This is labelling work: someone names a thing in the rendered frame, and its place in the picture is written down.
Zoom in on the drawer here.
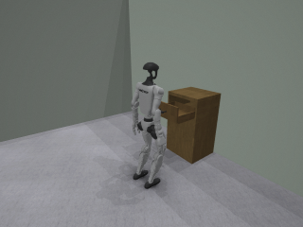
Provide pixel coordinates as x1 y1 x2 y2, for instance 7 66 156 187
158 101 196 124

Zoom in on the robot right forearm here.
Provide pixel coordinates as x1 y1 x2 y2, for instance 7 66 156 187
152 109 163 137

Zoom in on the robot left forearm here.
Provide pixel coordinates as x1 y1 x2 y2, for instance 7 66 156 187
131 104 138 123

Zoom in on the left robot thigh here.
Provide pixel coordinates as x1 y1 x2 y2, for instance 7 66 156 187
137 121 152 154

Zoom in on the left robot hand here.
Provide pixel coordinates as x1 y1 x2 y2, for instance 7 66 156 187
132 121 140 135

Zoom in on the right robot hand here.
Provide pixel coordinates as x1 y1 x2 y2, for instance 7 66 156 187
156 136 167 153

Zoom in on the cabinet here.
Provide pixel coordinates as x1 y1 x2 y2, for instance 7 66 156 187
167 87 221 164

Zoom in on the robot right upper arm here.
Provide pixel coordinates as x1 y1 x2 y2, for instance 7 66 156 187
151 85 165 115

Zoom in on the right robot shin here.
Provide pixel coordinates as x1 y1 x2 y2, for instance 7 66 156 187
148 154 164 183

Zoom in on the robot left upper arm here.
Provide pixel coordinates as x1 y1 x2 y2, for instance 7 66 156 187
131 82 143 107

